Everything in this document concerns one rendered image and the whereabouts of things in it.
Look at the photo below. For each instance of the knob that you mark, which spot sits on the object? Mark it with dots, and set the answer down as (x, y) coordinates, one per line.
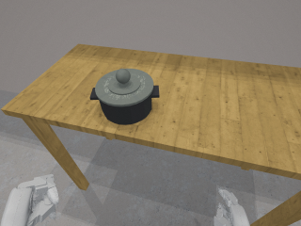
(123, 75)

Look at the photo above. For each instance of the table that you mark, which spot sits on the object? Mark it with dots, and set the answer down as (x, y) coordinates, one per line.
(240, 113)

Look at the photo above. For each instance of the lid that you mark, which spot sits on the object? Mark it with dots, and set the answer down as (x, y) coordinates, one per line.
(111, 92)

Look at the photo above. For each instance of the right robot hand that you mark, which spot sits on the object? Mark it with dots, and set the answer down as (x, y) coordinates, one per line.
(235, 215)

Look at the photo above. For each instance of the left robot hand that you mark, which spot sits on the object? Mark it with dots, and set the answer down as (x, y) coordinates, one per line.
(39, 195)

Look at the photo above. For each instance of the pot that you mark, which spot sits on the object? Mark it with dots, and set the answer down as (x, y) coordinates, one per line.
(125, 115)

